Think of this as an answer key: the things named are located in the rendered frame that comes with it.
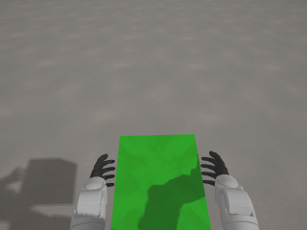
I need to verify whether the robot right forearm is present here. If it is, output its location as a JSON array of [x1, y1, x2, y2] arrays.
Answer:
[[214, 174, 259, 230]]

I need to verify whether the robot left forearm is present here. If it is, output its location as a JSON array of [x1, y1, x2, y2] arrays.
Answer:
[[69, 176, 107, 230]]

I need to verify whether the right robot hand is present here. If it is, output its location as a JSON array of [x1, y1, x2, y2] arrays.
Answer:
[[201, 151, 229, 186]]

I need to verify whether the left robot hand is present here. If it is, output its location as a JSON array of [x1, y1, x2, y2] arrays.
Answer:
[[89, 153, 116, 187]]

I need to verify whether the carton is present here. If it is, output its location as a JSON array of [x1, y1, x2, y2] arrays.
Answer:
[[110, 134, 212, 230]]

